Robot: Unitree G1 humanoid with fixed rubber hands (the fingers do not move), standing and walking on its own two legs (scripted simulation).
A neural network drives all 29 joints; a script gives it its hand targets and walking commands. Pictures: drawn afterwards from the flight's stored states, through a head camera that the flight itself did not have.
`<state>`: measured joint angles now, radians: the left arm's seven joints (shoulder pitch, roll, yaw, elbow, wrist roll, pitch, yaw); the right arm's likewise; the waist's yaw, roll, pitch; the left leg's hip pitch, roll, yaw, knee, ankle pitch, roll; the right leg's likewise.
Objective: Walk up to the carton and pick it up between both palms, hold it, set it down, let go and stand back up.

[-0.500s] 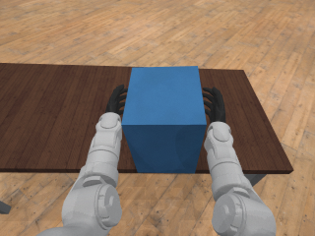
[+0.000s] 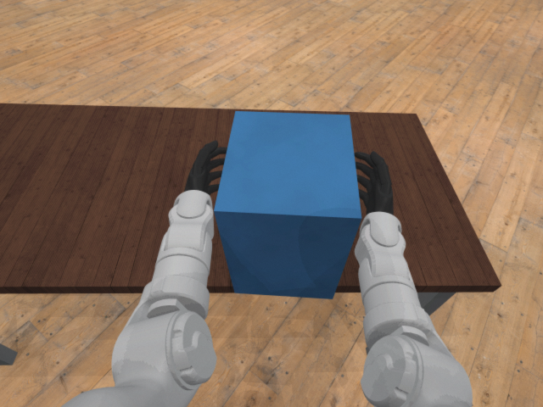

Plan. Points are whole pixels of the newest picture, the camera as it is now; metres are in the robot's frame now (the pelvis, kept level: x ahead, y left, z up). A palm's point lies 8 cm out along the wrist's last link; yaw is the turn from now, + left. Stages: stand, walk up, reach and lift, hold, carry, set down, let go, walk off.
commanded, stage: set down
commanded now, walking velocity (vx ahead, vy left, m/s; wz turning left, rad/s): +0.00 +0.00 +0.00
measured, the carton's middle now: (287, 211) +0.42 -0.02 +0.03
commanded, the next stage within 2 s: none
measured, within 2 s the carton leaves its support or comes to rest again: rests again in 0.02 s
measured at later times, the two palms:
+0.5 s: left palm (206, 190) +0.42 +0.11 +0.07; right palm (378, 211) +0.38 -0.15 +0.07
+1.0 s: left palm (206, 192) +0.42 +0.11 +0.07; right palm (378, 211) +0.38 -0.15 +0.07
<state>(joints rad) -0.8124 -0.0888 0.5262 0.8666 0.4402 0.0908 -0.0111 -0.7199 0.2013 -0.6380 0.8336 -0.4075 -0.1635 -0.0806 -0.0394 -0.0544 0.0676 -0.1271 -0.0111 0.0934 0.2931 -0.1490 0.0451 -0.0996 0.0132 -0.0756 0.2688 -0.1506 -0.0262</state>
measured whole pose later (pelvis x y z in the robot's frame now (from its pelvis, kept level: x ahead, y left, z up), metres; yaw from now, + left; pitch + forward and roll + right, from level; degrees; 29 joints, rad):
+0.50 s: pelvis +0.01 +0.00 +0.00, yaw -1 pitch +0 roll +0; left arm -0.78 -0.12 0.55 0.80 0.47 0.02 -0.04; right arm -0.67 0.22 -0.60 0.77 -0.41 -0.21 -0.09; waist -0.03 -0.05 0.09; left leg -0.14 0.00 0.11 0.30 -0.16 0.04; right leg -0.12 0.02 -0.07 0.28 -0.17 -0.03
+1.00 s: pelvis +0.01 +0.00 +0.00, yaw -1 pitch +1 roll +0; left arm -0.78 -0.15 0.59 0.77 0.51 -0.01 -0.05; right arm -0.67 0.23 -0.62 0.75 -0.44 -0.23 -0.07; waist -0.03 -0.06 0.10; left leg -0.15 0.00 0.12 0.30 -0.16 0.04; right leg -0.14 0.02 -0.07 0.28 -0.16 -0.03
